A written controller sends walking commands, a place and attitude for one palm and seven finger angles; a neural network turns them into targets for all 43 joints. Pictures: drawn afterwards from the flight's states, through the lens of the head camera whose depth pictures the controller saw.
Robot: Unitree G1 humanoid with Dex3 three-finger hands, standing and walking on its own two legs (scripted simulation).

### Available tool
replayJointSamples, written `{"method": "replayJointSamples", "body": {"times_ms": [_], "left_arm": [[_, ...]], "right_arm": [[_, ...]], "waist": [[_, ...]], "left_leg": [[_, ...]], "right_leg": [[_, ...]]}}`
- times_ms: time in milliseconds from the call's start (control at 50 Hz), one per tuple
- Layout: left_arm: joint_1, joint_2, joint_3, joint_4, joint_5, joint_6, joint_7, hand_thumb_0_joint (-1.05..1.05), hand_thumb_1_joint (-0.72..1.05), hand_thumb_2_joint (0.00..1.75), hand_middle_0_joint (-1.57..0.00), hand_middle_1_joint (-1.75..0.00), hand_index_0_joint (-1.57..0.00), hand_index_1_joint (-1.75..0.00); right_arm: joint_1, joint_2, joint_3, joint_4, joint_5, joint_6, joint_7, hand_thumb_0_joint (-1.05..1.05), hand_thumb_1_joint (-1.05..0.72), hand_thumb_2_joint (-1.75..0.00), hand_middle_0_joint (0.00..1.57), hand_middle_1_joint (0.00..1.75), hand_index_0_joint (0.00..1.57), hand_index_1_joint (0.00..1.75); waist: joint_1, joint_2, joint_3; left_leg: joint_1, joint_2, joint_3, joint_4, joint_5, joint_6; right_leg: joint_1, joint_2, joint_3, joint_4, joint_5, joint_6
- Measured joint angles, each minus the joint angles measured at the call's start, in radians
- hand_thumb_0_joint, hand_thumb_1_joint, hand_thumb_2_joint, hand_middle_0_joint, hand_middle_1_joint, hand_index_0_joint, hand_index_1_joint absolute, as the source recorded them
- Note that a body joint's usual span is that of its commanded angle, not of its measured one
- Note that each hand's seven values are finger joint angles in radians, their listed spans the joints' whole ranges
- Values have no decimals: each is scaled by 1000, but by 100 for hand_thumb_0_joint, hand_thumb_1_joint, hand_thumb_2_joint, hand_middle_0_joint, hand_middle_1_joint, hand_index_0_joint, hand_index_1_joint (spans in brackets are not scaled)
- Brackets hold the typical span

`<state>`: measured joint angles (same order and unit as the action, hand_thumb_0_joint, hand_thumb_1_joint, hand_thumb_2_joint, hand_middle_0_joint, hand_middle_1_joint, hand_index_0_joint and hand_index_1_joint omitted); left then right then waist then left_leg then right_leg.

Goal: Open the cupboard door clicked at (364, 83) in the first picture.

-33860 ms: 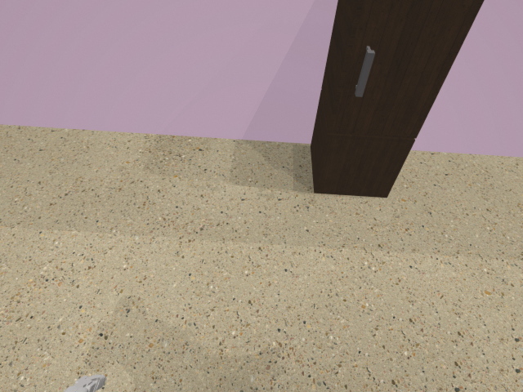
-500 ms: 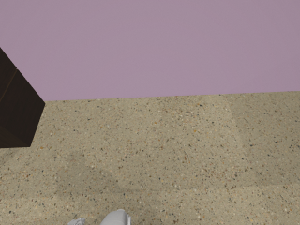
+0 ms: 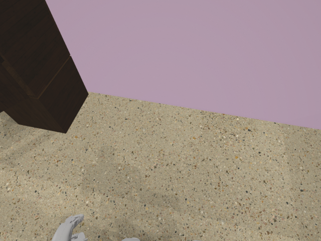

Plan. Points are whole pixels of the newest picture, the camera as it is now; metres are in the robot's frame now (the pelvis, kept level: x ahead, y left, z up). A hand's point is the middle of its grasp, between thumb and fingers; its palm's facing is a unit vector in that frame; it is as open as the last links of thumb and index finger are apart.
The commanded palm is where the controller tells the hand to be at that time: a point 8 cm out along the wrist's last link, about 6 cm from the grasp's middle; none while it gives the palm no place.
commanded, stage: turn to face it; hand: left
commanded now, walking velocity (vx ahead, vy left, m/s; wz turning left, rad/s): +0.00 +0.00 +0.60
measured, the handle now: out of the picture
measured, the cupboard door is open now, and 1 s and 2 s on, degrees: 55 55 55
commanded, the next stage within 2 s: take the last steps up to it in 1.08 s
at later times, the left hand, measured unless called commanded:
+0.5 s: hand out of the picture -0.03 +0.22 -0.19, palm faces +0.36 -0.90 -0.23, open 7.4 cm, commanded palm none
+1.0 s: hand out of the picture +0.02 +0.17 -0.14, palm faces +0.51 -0.82 -0.27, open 7.4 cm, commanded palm none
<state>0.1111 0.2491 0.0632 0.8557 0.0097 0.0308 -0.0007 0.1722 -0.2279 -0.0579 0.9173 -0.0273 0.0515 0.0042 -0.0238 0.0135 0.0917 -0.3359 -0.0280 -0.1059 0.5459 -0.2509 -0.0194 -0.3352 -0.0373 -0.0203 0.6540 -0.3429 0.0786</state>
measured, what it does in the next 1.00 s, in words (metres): steps on the spot, turning left: right foot, then left foot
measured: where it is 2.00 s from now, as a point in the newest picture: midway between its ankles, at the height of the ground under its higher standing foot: outside the picture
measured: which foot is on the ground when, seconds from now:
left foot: down 0.00-0.02, up 0.04-0.40, down 0.42-0.92, up 0.94-1.00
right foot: up 0.00-0.00, down 0.02-0.44, up 0.46-0.90, down 0.92-1.00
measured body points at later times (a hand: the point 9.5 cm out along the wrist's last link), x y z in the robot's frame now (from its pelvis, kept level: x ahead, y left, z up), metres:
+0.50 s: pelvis +0.01 +0.00 -0.01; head +0.05 +0.05 +0.43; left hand -0.04 +0.26 -0.17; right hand +0.23 -0.20 -0.13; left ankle +0.00 +0.09 -0.73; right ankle +0.00 -0.14 -0.69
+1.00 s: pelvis +0.04 -0.05 +0.00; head +0.09 -0.05 +0.45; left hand +0.00 +0.22 -0.12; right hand +0.21 -0.24 -0.16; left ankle -0.03 +0.07 -0.68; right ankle +0.07 -0.14 -0.73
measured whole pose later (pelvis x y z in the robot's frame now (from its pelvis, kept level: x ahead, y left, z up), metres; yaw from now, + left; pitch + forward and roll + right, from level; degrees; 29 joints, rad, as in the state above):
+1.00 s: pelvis +0.04 -0.05 +0.00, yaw +33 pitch +1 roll +1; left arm 0.16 0.18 0.03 0.89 0.02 0.00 0.01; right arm 0.20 -0.24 -0.08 0.96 -0.02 0.07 0.00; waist -0.03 0.04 0.09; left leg -0.48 -0.06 -0.08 0.94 -0.46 -0.03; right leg -0.25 -0.04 -0.07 0.57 -0.33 -0.02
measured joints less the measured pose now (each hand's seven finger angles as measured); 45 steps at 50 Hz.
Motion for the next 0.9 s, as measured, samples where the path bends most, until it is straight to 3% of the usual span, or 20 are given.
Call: {"method": "replayJointSamples", "body": {"times_ms": [20, 80, 140, 180, 300, 380, 420, 440, 480, 540, 600, 680, 760, 860, 900], "left_arm": [[6, -3, -3, -6, 2, -11, 1, 0, 91, 90, -20, -30, -20, -29], [16, -37, -19, -1, 11, -27, 10, 0, 91, 90, -20, -30, -20, -29], [43, -62, -30, 8, 9, -23, 15, 0, 90, 90, -20, -30, -20, -30], [59, -70, -32, 15, 9, -21, 16, 0, 90, 90, -20, -30, -20, -30], [95, -72, -28, 27, 13, -29, 16, 0, 90, 90, -20, -30, -20, -30], [120, -47, -15, 40, 18, -29, 12, 0, 91, 90, -20, -30, -20, -30], [141, -27, -7, 49, 13, -25, 8, 0, 90, 90, -20, -30, -20, -30], [146, -16, -1, 56, 9, -18, 5, 0, 90, 90, -20, -30, -20, -30], [131, 8, 6, 73, 6, 10, 8, 0, 90, 90, -20, -30, -20, -30], [103, 23, 15, 83, 8, 36, 12, 0, 91, 90, -20, -30, -20, -29], [75, 27, 19, 70, 13, 33, 3, 1, 91, 90, -20, -30, -20, -29], [53, 27, 19, 46, 15, 20, -1, 0, 91, 90, -20, -30, -20, -29], [36, 22, 15, 35, 12, 19, 1, 0, 91, 90, -20, -30, -20, -29], [16, -1, 1, 26, 5, 14, 3, 0, 91, 90, -20, -30, -20, -29], [17, -12, -6, 20, 1, 1, 4, 0, 91, 90, -20, -30, -20, -29]], "right_arm": [[6, -4, -4, 1, 5, 3, 1, 0, -90, -90, 21, 30, 20, 30], [-5, -28, -23, 15, 9, 19, 1, 0, -90, -90, 21, 30, 20, 30], [-15, -42, -31, 25, 6, 31, 9, 0, -90, -90, 21, 30, 20, 30], [-21, -43, -31, 26, 7, 35, 15, 0, -91, -90, 20, 30, 20, 30], [-50, -33, -18, 29, 9, 37, 22, 0, -91, -90, 20, 30, 20, 30], [-86, -25, -8, 18, 10, 28, 24, 0, -91, -90, 20, 30, 20, 29], [-97, -22, -3, 0, 8, 14, 26, 0, -91, -90, 20, 30, 20, 29], [-102, -21, -4, -9, 5, 1, 26, 0, -91, -90, 20, 30, 20, 30], [-109, -11, 0, -23, 5, -18, 21, 0, -91, -90, 20, 30, 20, 30], [-93, -3, 11, -33, 2, -23, 7, 0, -91, -90, 20, 30, 20, 30], [-71, 0, 17, -26, 1, -20, -2, 0, -90, -90, 21, 30, 20, 30], [-38, 8, 22, -10, 3, -19, -2, 0, -90, -90, 21, 30, 20, 30], [-8, 19, 20, 3, 1, -17, 1, 0, -90, -90, 21, 30, 20, 30], [17, 19, 10, 14, -3, -8, -1, 0, -90, -90, 21, 30, 20, 30], [28, 15, 5, 19, 1, -3, -3, 0, -90, -90, 21, 30, 20, 30]], "waist": [[2, 2, -6], [-4, 29, 11], [-11, 27, 15], [-15, 15, 17], [3, -26, 30], [30, -51, 38], [34, -64, 31], [32, -73, 27], [38, -91, 33], [39, -81, 23], [39, -63, 11], [36, -48, -7], [23, -38, -19], [-1, -15, -16], [-5, -6, -18]], "left_leg": [[-18, -7, -9, 33, -16, -7], [-111, -22, 12, 329, -224, -15], [-180, -6, 70, 581, -203, -33], [-190, 14, 97, 621, -175, -45], [-119, 54, 149, 400, -171, -53], [-43, 48, 189, 210, -166, -32], [14, 35, 209, 83, -72, -14], [14, 26, 211, 64, 6, 24], [-6, 11, 203, 113, -29, 69], [8, 9, 171, 80, -48, 80], [31, 7, 138, 4, 1, 73], [48, 2, 102, -65, 44, 72], [43, -2, 67, -84, 59, 61], [9, -10, 21, -52, 51, 35], [-14, -20, 4, -17, 38, 19]], "right_leg": [[33, 0, -7, -73, 38, -19], [52, -10, -48, -54, 6, -83], [97, -33, -85, -97, 9, -93], [122, -48, -111, -127, 18, -93], [166, -84, -201, -141, 4, -85], [163, -109, -252, -79, -40, -69], [143, -130, -271, -8, -79, -54], [112, -145, -260, 64, -98, -43], [20, -133, -155, 267, -197, -23], [-90, -93, -62, 448, -188, -8], [-160, -80, -10, 496, -88, 2], [-189, -72, 24, 455, -17, 13], [-158, -54, 28, 350, -26, 17], [-56, -7, 12, 132, -58, 2], [18, 12, 2, -16, 7, -7]]}}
